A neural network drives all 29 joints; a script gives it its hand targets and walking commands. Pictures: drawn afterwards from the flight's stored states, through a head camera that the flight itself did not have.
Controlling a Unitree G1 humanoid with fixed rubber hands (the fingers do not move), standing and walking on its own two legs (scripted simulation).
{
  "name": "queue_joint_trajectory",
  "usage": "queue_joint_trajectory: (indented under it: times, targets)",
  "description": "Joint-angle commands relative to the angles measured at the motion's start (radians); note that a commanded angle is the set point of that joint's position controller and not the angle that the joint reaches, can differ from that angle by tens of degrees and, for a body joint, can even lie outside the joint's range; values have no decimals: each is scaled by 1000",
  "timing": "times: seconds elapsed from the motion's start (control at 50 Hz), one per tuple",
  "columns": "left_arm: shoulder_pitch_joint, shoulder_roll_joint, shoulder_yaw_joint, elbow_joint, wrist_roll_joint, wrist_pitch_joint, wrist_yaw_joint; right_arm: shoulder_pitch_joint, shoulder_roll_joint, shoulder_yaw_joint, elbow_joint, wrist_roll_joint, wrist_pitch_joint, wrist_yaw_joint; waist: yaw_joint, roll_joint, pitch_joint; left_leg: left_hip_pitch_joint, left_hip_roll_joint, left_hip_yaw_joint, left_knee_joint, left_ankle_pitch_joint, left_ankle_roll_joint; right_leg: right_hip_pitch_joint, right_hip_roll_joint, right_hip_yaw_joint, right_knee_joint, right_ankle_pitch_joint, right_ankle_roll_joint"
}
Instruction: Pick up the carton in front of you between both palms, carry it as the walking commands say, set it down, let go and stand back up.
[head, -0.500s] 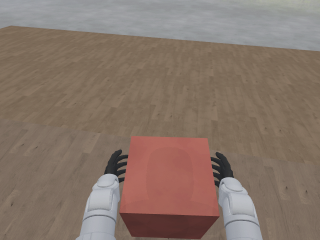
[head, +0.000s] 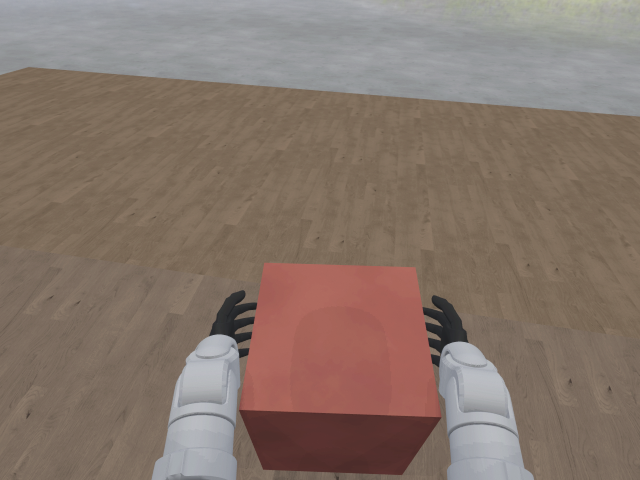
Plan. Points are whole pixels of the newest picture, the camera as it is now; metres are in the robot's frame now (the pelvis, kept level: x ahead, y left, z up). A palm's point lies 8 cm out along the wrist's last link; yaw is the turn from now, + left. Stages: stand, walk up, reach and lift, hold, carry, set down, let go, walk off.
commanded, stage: reach and lift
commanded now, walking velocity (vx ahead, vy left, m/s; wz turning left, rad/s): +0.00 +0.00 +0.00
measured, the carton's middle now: (335, 373) +0.31 +0.00 -0.04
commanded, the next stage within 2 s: hold in 0.56 s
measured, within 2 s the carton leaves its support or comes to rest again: neither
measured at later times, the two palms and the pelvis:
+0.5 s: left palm (224, 338) +0.31 +0.15 +0.04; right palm (453, 344) +0.31 -0.15 +0.04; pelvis +0.02 +0.00 +0.01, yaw +0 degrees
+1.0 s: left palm (219, 342) +0.29 +0.15 +0.05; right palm (459, 349) +0.29 -0.15 +0.05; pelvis +0.01 +0.00 +0.00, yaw +0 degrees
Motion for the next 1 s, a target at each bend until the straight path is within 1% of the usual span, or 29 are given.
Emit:
queue_joint_trajectory:
  times: [0.0,0.16,0.28,0.4,0.54,0.6,0.64,0.68,0.72,0.76,0.86,0.98]
  targets:
    - [-511,-925,-562,10,-210,-15,-226,-505,921,553,18,206,-14,224,0,2,-285,107,-76,7,-88,66,8,57,78,-8,-98,60,-14]
    - [-424,-916,-589,-60,-232,4,-217,-418,906,575,-45,223,6,218,2,4,-296,155,-81,2,-105,182,3,102,82,0,-114,173,-9]
    - [-370,-906,-610,-111,-249,20,-212,-363,898,595,-94,238,22,212,1,2,-293,180,-84,-4,-115,247,0,127,84,5,-124,237,-5]
    - [-343,-898,-624,-148,-260,35,-209,-336,891,613,-133,251,36,208,2,2,-284,193,-85,-7,-122,272,-1,140,85,8,-131,263,-4]
    - [-344,-889,-636,-177,-269,52,-207,-337,886,630,-165,260,53,204,2,1,-274,193,-85,-8,-126,252,0,144,84,9,-135,248,-3]
    - [-336,-892,-686,-240,-298,67,-204,-328,892,681,-229,289,69,199,0,0,-312,220,-85,-12,-129,296,-2,174,84,14,-139,296,1]
    - [-314,-876,-700,-274,-307,89,-198,-305,878,697,-262,298,91,192,1,-2,-312,230,-84,-13,-138,316,-3,191,82,18,-147,317,2]
    - [-292,-844,-677,-269,-293,111,-191,-284,848,674,-257,285,113,186,2,-3,-257,214,-82,-10,-151,271,-1,178,79,17,-159,267,-1]
    - [-292,-818,-641,-243,-272,126,-190,-285,824,638,-229,267,126,185,3,-1,-190,189,-80,-4,-163,185,3,146,77,10,-168,179,-6]
    - [-317,-818,-627,-226,-265,129,-194,-312,824,624,-213,262,129,189,3,1,-159,173,-78,0,-165,118,6,125,76,5,-170,116,-9]
    - [-403,-853,-645,-222,-278,122,-206,-398,856,641,-208,274,122,200,3,1,-200,170,-75,1,-147,83,9,119,75,2,-154,81,-10]
    - [-447,-865,-637,-184,-273,116,-210,-439,869,630,-169,267,117,204,2,0,-211,164,-74,2,-141,45,8,108,73,0,-148,44,-11]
